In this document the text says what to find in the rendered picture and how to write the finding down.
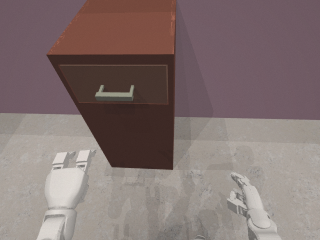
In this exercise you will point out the left robot hand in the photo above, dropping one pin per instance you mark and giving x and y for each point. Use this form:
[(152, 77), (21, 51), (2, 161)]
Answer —
[(67, 187)]

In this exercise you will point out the cabinet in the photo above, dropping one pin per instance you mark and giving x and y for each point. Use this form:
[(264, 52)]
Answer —
[(124, 32)]

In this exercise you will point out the left robot forearm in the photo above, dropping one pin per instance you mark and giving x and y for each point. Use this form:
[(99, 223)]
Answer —
[(58, 224)]

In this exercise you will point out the drawer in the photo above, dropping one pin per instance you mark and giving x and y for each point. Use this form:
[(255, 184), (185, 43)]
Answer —
[(150, 81)]

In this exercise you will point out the handle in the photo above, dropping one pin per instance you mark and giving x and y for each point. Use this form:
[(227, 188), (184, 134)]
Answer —
[(114, 96)]

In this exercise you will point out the right robot forearm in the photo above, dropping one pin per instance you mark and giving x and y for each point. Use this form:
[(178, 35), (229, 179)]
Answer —
[(260, 225)]

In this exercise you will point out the right robot hand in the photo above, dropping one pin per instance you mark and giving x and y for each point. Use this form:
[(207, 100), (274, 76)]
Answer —
[(240, 202)]

